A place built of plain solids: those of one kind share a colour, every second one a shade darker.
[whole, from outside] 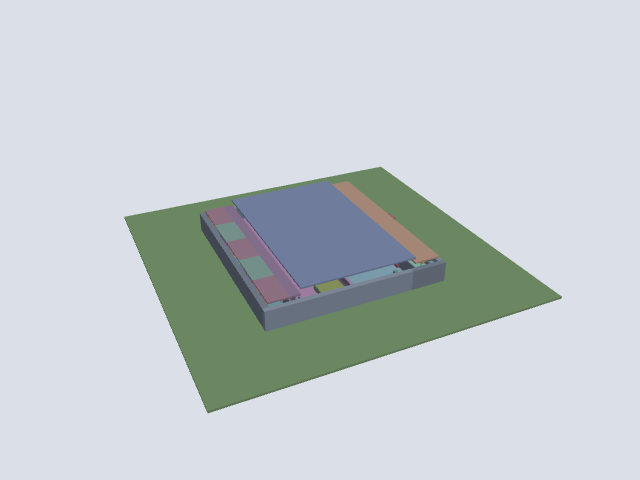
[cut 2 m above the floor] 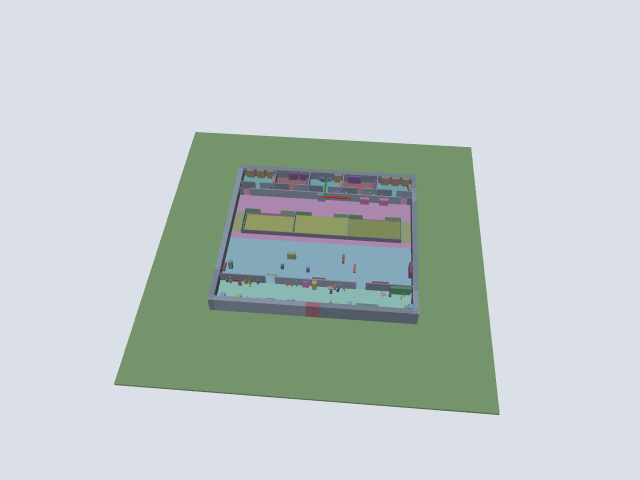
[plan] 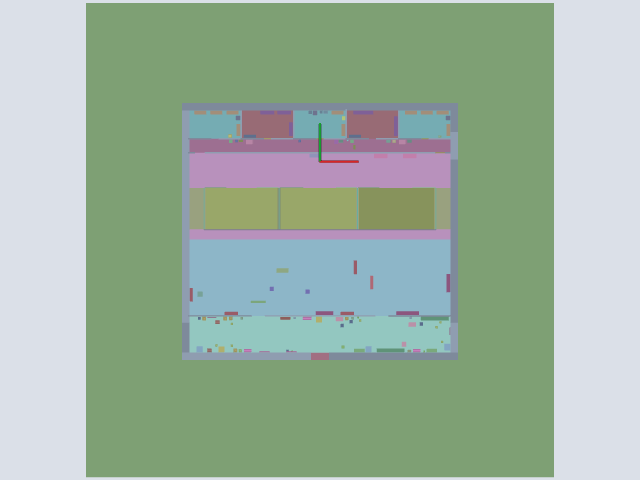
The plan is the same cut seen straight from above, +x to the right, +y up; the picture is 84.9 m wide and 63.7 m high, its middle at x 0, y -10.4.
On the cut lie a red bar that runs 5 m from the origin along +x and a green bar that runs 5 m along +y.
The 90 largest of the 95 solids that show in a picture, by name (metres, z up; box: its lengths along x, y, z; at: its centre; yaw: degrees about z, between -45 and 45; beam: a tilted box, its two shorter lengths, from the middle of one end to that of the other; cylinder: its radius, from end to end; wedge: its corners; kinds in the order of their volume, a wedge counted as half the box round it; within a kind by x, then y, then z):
{
 "ground_under_all_1": {"box": [62.12, 62.91, 0.4], "at": [0.0, -10.41, -0.75]},
 "wall_1": {"box": [1.0, 6.75, 3.92], "at": [-17.83, -22.95, 1.36]},
 "wall_2": {"box": [1.0, 23.46, 3.92], "at": [-17.83, -9.64, 1.36]},
 "wall_3": {"box": [1.0, 3.65, 3.92], "at": [-17.83, 2.12, 1.36]},
 "wall_4": {"box": [1.0, 5.65, 3.92], "at": [-17.83, 4.96, 1.36]},
 "wall_5": {"box": [3.11, 0.2, 3.92], "at": [-15.97, 3.04, 1.36]},
 "wall_6": {"box": [8.77, 1.0, 3.92], "at": [-13.94, 7.29, 1.36]},
 "wall_7": {"box": [8.49, 0.2, 3.92], "at": [-13.28, -20.47, 1.36]},
 "wall_8": {"box": [3.11, 0.2, 3.92], "at": [-11.91, 3.04, 1.36]},
 "wall_9": {"box": [0.2, 4.05, 3.92], "at": [-10.46, 4.96, 1.36]},
 "wall_10": {"box": [17.13, 1.0, 3.92], "at": [-9.76, -25.82, 1.36]},
 "wall_11": {"box": [3.11, 0.2, 3.92], "at": [-9.0, 3.04, 1.36]},
 "wall_12": {"box": [8.77, 1.0, 3.92], "at": [-6.97, 7.29, 1.36]},
 "wall_13": {"box": [3.11, 0.2, 3.92], "at": [-4.94, 3.04, 1.36]},
 "wall_14": {"box": [6.02, 0.2, 3.92], "at": [-3.48, 3.04, 1.36]},
 "wall_15": {"box": [14.68, 0.2, 3.92], "at": [0.0, -20.47, 1.36]},
 "wall_16": {"box": [30.56, 0.2, 3.92], "at": [0.0, 1.19, 1.36]},
 "wall_17": {"box": [8.77, 1.0, 3.92], "at": [0.0, 7.29, 1.36]},
 "wall_18": {"box": [3.11, 0.2, 3.92], "at": [2.03, 3.04, 1.36]},
 "wall_19": {"box": [3.11, 0.2, 3.92], "at": [4.94, 3.04, 1.36]},
 "wall_20": {"box": [8.77, 1.0, 3.92], "at": [6.97, 7.29, 1.36]},
 "wall_21": {"box": [3.11, 0.2, 3.92], "at": [9.0, 3.04, 1.36]},
 "wall_22": {"box": [17.13, 1.0, 3.92], "at": [9.76, -25.82, 1.36]},
 "wall_23": {"box": [0.2, 4.05, 3.92], "at": [10.46, 4.96, 1.36]},
 "wall_24": {"box": [3.11, 0.2, 3.92], "at": [11.91, 3.04, 1.36]},
 "wall_25": {"box": [8.49, 0.2, 3.92], "at": [13.28, -20.47, 1.36]},
 "wall_26": {"box": [8.77, 1.0, 3.92], "at": [13.94, 7.29, 1.36]},
 "wall_27": {"box": [3.11, 0.2, 3.92], "at": [15.97, 3.04, 1.36]},
 "wall_28": {"box": [1.0, 6.75, 3.92], "at": [17.83, -22.95, 1.36]},
 "wall_29": {"box": [1.0, 23.46, 3.92], "at": [17.83, -9.64, 1.36]},
 "wall_30": {"box": [1.0, 3.65, 3.92], "at": [17.83, 2.12, 1.36]},
 "wall_31": {"box": [1.0, 5.65, 3.92], "at": [17.83, 4.96, 1.36]},
 "floor_yard_1": {"box": [34.85, 10.15, 1.27], "at": [0.0, -15.39, 0.04]},
 "floor_walkway_1": {"box": [34.85, 1.35, 1.27], "at": [0.0, -9.64, 0.04]},
 "floor_walkway_2": {"box": [34.85, 4.7, 1.27], "at": [0.0, -1.16, 0.04]},
 "ceil_hall_1": {"box": [34.85, 21.66, 0.3], "at": [0.0, -9.64, 5.27]},
 "floor_lobby_1": {"box": [34.85, 4.95, 1.27], "at": [0.0, -22.95, 0.04]},
 "floor_plot_1": {"box": [9.55, 5.46, 0.6], "at": [-10.4, -6.24, -0.3]},
 "floor_plot_2": {"box": [10.0, 5.46, 1.27], "at": [-0.23, -6.24, 0.04]},
 "floor_plot_3": {"box": [10.0, 5.46, 1.08], "at": [10.18, -6.24, -0.06]},
 "floor_store_1": {"box": [6.97, 3.85, 1.27], "at": [-13.94, 4.96, 0.04]},
 "floor_store_2": {"box": [6.97, 3.85, 1.27], "at": [0.0, 4.96, 0.04]},
 "floor_store_3": {"box": [6.97, 3.85, 1.27], "at": [13.94, 4.96, 0.04]},
 "floor_back_corridor_1": {"box": [34.85, 1.85, 1.27], "at": [0.0, 2.12, 0.04]},
 "floor_changing_1": {"box": [6.97, 3.85, 1.27], "at": [-6.97, 4.96, 0.04]},
 "floor_changing_2": {"box": [6.97, 3.85, 1.27], "at": [6.97, 4.96, 0.04]},
 "ceil_lobby_1": {"box": [34.85, 4.95, 0.3], "at": [0.0, -22.95, 4.22]},
 "floor_baulk_1": {"box": [2.25, 5.46, 1.27], "at": [-16.3, -6.24, 0.04]},
 "floor_baulk_2": {"box": [0.4, 5.46, 1.27], "at": [-5.42, -6.24, 0.04]},
 "floor_baulk_3": {"box": [0.4, 5.46, 1.27], "at": [4.97, -6.24, 0.04]},
 "floor_baulk_4": {"box": [2.25, 5.46, 1.27], "at": [16.3, -6.24, 0.04]},
 "ceil_store_1": {"box": [6.97, 3.85, 0.3], "at": [-13.94, 4.96, 4.07]},
 "ceil_store_2": {"box": [6.97, 3.85, 0.3], "at": [0.0, 4.96, 4.07]},
 "ceil_store_3": {"box": [6.97, 3.85, 0.3], "at": [13.94, 4.96, 4.07]},
 "ceil_back_corridor_1": {"box": [34.85, 1.85, 0.3], "at": [0.0, 2.12, 4.07]},
 "ceil_changing_1": {"box": [6.97, 3.85, 0.3], "at": [-6.97, 4.96, 4.07]},
 "ceil_changing_2": {"box": [6.97, 3.85, 0.3], "at": [6.97, 4.96, 4.07]},
 "shelves_store_1": {"box": [1.6, 0.5, 2.0], "at": [-15.9, 6.51, 1.67]},
 "shelves_store_2": {"box": [1.6, 0.5, 2.0], "at": [-13.76, 6.51, 1.67]},
 "shelves_store_3": {"box": [1.6, 0.5, 2.0], "at": [-11.61, 6.51, 1.67]},
 "shelves_store_4": {"box": [0.5, 1.6, 2.0], "at": [-10.84, 4.19, 1.67]},
 "shelves_store_5": {"box": [1.6, 0.5, 2.0], "at": [2.33, 6.51, 1.67]},
 "shelves_store_6": {"box": [1.6, 0.5, 2.0], "at": [12.07, 6.51, 1.67]},
 "shelves_store_7": {"box": [1.6, 0.5, 2.0], "at": [14.18, 6.51, 1.67]},
 "shelves_store_8": {"box": [1.6, 0.5, 2.0], "at": [16.27, 6.51, 1.67]},
 "door_leaf_1": {"box": [2.4, 0.97, 4.54], "at": [0.0, -25.84, 1.67]},
 "lockers_changing_1": {"box": [1.85, 0.5, 1.8], "at": [-7.01, 6.51, 1.57]},
 "lockers_changing_2": {"box": [1.85, 0.5, 1.8], "at": [-4.76, 6.51, 1.57]},
 "lockers_changing_3": {"box": [0.5, 1.85, 1.8], "at": [-3.87, 4.32, 1.57]},
 "lockers_changing_4": {"box": [2.65, 0.5, 1.8], "at": [5.73, 6.51, 1.57]},
 "lockers_changing_5": {"box": [0.5, 2.65, 1.8], "at": [10.07, 4.71, 1.57]},
 "rail_far_1": {"box": [30.87, 0.12, 2.32], "at": [0.0, -9.03, 0.56]},
 "lockers_hall_1": {"box": [2.35, 0.5, 1.8], "at": [0.6, -20.09, 1.57]},
 "lockers_hall_2": {"box": [3.0, 0.5, 1.8], "at": [11.62, -20.09, 1.57]},
 "lockers_hall_3": {"box": [0.5, 2.4, 1.8], "at": [17.05, -16.12, 1.57]},
 "lockers_lobby_1": {"box": [3.7, 0.5, 1.8], "at": [9.38, -25.04, 1.57]},
 "lockers_lobby_2": {"box": [3.7, 0.5, 1.8], "at": [15.22, -20.85, 1.57]},
 "rail_baulk_1": {"box": [0.12, 5.46, 2.32], "at": [-15.38, -6.24, 0.56]},
 "rail_baulk_2": {"box": [0.12, 5.46, 2.32], "at": [-5.42, -6.24, 0.56]},
 "rail_baulk_3": {"box": [0.12, 5.46, 2.32], "at": [4.97, -6.24, 0.56]},
 "rail_baulk_4": {"box": [0.12, 5.46, 2.32], "at": [15.38, -6.24, 0.56]},
 "float_rack_walkway_1": {"box": [1.8, 0.6, 1.5], "at": [8.05, 0.76, 1.42]},
 "float_rack_walkway_2": {"box": [1.8, 0.6, 1.5], "at": [11.9, 0.76, 1.42]},
 "rail_end_1": {"box": [3.14, 0.12, 2.32], "at": [-3.8, -3.45, 0.56]},
 "rail_end_2": {"box": [3.09, 0.12, 2.32], "at": [13.77, -3.45, 0.56]},
 "float_rack_hall_1": {"box": [1.6, 0.6, 1.5], "at": [-4.97, -14.45, 1.42]},
 "locker_row_walkway_1": {"box": [1.5, 0.5, 1.8], "at": [-0.63, 0.81, 1.57]},
 "machine_lobby_1": {"box": [0.8, 0.9, 1.73], "at": [16.89, -24.62, 1.64]},
 "drinks_machine_lobby_1": {"box": [0.8, 0.75, 1.85], "at": [-0.12, -20.98, 1.59]},
 "guard_chair_hall_1": {"box": [0.7, 0.7, 1.91], "at": [-15.92, -17.57, 1.62]}
}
